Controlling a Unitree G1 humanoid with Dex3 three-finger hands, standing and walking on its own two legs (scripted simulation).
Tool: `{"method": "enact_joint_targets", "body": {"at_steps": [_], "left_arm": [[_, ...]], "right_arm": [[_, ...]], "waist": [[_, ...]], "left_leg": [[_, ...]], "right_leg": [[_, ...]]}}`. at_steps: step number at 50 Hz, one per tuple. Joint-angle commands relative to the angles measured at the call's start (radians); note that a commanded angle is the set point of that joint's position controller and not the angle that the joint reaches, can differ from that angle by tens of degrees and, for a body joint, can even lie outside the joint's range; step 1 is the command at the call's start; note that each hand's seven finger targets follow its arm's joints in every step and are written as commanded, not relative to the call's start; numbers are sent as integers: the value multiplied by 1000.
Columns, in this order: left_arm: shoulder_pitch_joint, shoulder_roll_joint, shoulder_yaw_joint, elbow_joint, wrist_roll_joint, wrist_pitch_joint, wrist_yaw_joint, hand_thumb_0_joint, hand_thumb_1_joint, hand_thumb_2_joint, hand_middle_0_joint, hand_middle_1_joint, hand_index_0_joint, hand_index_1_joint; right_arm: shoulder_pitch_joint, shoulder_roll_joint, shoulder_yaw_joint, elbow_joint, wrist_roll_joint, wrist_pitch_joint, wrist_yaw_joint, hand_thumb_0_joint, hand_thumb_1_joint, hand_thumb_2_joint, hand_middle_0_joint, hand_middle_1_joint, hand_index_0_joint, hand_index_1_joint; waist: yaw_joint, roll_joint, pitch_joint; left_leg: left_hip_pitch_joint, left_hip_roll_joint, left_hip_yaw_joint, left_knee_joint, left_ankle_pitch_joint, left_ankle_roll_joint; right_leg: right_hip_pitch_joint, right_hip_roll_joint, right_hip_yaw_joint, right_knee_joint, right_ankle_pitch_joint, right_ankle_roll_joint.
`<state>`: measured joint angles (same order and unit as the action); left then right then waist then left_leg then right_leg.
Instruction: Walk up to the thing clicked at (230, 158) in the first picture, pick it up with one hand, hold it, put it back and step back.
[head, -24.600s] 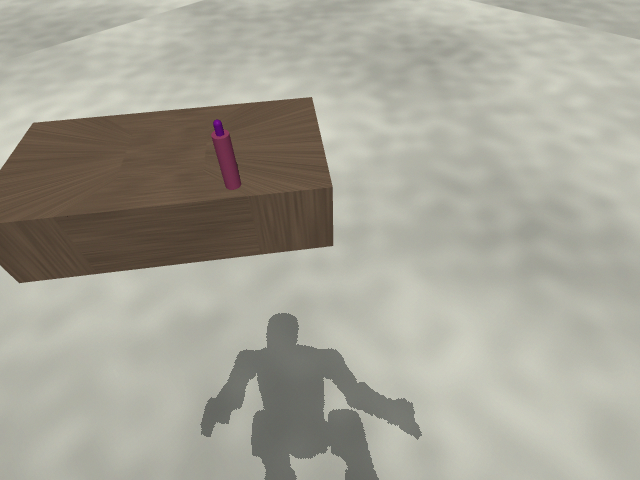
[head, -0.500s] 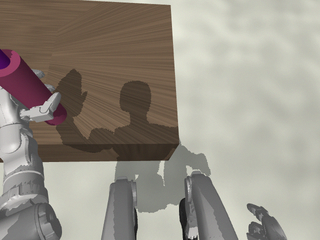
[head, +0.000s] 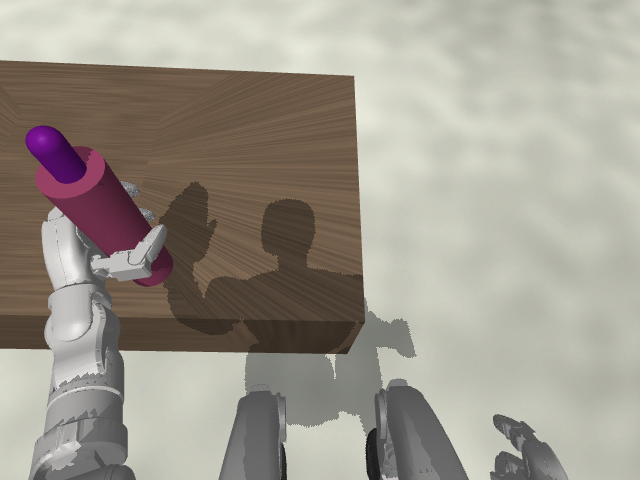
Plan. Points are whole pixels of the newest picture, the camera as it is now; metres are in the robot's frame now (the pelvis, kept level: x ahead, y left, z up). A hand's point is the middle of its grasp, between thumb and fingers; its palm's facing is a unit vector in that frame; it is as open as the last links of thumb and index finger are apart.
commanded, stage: lift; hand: left
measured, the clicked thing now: (110, 218) +0.41 +0.25 +0.06
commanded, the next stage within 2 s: hold in 1.24 s
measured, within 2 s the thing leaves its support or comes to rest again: neither
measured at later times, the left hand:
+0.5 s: hand (130, 210) +0.39 +0.21 +0.11, palm faces +0.28 -0.96 -0.01, open 8.2 cm
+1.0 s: hand (132, 196) +0.38 +0.19 +0.14, palm faces +0.28 -0.96 +0.00, open 8.2 cm
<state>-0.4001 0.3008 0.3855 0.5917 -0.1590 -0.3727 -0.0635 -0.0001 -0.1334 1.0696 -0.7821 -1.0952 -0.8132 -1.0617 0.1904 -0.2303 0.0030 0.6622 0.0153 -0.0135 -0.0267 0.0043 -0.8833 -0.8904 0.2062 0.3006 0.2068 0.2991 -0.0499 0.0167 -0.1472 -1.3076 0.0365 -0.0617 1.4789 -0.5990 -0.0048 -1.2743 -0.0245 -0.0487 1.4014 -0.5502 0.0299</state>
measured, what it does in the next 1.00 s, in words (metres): rises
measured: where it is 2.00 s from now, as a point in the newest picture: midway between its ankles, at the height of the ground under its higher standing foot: outside the picture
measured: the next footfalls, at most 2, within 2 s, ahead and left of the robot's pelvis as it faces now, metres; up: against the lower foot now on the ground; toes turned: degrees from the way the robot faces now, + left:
none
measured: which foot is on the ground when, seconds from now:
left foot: down 0.00-1.00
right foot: down 0.00-1.00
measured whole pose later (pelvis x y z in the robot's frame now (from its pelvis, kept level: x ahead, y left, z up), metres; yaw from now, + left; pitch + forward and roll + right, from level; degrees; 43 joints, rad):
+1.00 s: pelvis +0.03 +0.00 +0.10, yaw +1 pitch +11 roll -2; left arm -0.18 0.16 0.19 0.44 -0.13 -0.37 0.08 0.00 -0.15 1.09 -0.78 -1.10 -0.82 -1.07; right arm 0.23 -0.21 -0.01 0.65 -0.01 0.00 -0.02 0.01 -0.89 -0.89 0.21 0.30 0.21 0.30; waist -0.02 0.01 -0.08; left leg -0.74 0.04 -0.03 1.02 -0.48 -0.01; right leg -0.72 -0.03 -0.03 0.96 -0.44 0.03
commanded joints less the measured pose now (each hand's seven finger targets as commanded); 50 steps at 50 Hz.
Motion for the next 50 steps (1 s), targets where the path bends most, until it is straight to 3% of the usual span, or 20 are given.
{"method": "enact_joint_targets", "body": {"at_steps": [1, 2, 13, 14, 15, 17, 19, 24, 29, 30, 33, 36, 43, 45, 50], "left_arm": [[-212, 160, -15, -283, -7, -59, 37, 0, 347, 1281, -1214, -1400, -1269, -1366], [-243, 168, -15, -314, -3, -61, 48, 0, 322, 1264, -1209, -1388, -1261, -1357], [-121, 94, -71, -282, 15, -63, 90, 0, 299, 1241, -1208, -1369, -1259, -1339], [-125, 66, -101, -302, 14, -66, 91, 0, 301, 1242, -1199, -1363, -1249, -1333], [-126, 84, -76, -309, 12, -70, 97, 0, 316, 1246, -1203, -1364, -1252, -1334], [-107, 58, -105, -301, 16, -72, 100, 0, 309, 1237, -1207, -1370, -1259, -1338], [-124, 67, -100, -336, 16, -82, 107, 0, 310, 1249, -1214, -1374, -1263, -1345], [-86, 48, -113, -347, 23, -84, 120, 0, 318, 1246, -1202, -1372, -1256, -1338], [-73, 17, -144, -333, 30, -84, 128, 0, 332, 1255, -1216, -1383, -1267, -1351], [-78, 34, -125, -362, 25, -87, 132, 0, 334, 1263, -1222, -1388, -1273, -1358], [-51, 4, -150, -345, 21, -82, 128, 0, 323, 1263, -1219, -1394, -1273, -1360], [-48, 16, -132, -356, 25, -77, 138, 0, 328, 1264, -1215, -1391, -1269, -1358], [-56, -5, -161, -380, 28, -80, 142, 0, 330, 1273, -1215, -1395, -1264, -1366], [-46, -6, -162, -393, 29, -77, 144, 0, 335, 1276, -1214, -1392, -1264, -1362], [-50, -8, -164, -398, 29, -69, 151, 0, 323, 1275, -1219, -1397, -1267, -1370]], "right_arm": [[72, -164, -68, -92, -1, -40, -15, 0, -875, -888, 200, 300, 200, 300], [75, -154, -64, -93, -2, -40, -14, 0, -878, -890, 200, 300, 200, 300], [70, -141, -63, -113, -12, -37, -13, 0, -885, -890, 200, 300, 200, 300], [74, -142, -65, -113, -13, -40, -10, 0, -885, -890, 200, 300, 200, 300], [74, -140, -64, -111, -15, -39, -9, 0, -884, -890, 200, 300, 200, 300], [70, -133, -63, -119, -16, -41, -8, 0, -888, -890, 200, 300, 200, 300], [62, -131, -64, -119, -16, -42, -6, 0, -888, -891, 200, 300, 200, 300], [74, -126, -63, -125, -22, -37, -9, 0, -888, -890, 200, 300, 200, 300], [77, -130, -71, -108, -25, -32, -5, 0, -890, -891, 200, 300, 200, 300], [67, -128, -67, -127, -23, -33, -6, 0, -887, -890, 200, 300, 200, 300], [56, -121, -64, -126, -24, -34, -5, 0, -887, -889, 200, 300, 201, 300], [62, -117, -64, -124, -26, -31, -6, 0, -889, -890, 200, 300, 201, 300], [42, -115, -65, -135, -25, -31, -6, 0, -889, -891, 200, 300, 201, 300], [52, -112, -64, -130, -28, -30, -5, 0, -888, -890, 200, 300, 201, 300], [42, -113, -64, -132, -25, -29, -7, 0, -888, -891, 200, 300, 201, 300]], "waist": [[-1, 82, -445], [-5, 76, -434], [2, 46, -341], [-3, 39, -332], [7, 52, -329], [4, 37, -315], [7, 36, -309], [7, 30, -328], [12, 45, -269], [17, 28, -296], [12, 29, -268], [19, 15, -263], [11, 4, -234], [21, 33, -259], [13, 8, -226]], "left_leg": [[438, -9, -7, -295, 250, 4], [430, -12, -2, -305, 231, 6], [546, -14, 19, -431, 294, 6], [560, -11, 17, -439, 317, 4], [561, -13, 16, -448, 307, 3], [577, -14, 21, -467, 295, 5], [578, -17, 25, -483, 284, 6], [639, -15, 29, -503, 381, 3], [683, -10, 17, -550, 359, -5], [689, -10, 21, -553, 377, -4], [687, -14, 26, -570, 356, -1], [689, -14, 29, -583, 360, 0], [718, -17, 35, -614, 349, 3], [737, -17, 36, -617, 384, -2], [745, -19, 45, -634, 364, 3]], "right_leg": [[307, 28, 0, -236, 236, -57], [336, 29, 2, -255, 225, -55], [494, 31, 1, -381, 290, -48], [495, 32, -2, -383, 310, -49], [497, 32, -3, -385, 296, -50], [527, 32, -1, -412, 293, -48], [549, 30, 3, -430, 290, -46], [611, 31, 0, -449, 376, -46], [588, 34, -11, -470, 332, -50], [624, 34, -9, -477, 356, -49], [644, 33, -7, -500, 348, -46], [671, 34, -5, -514, 350, -45], [697, 33, -1, -544, 350, -43], [717, 32, -2, -544, 373, -46], [738, 33, 4, -574, 369, -41]]}}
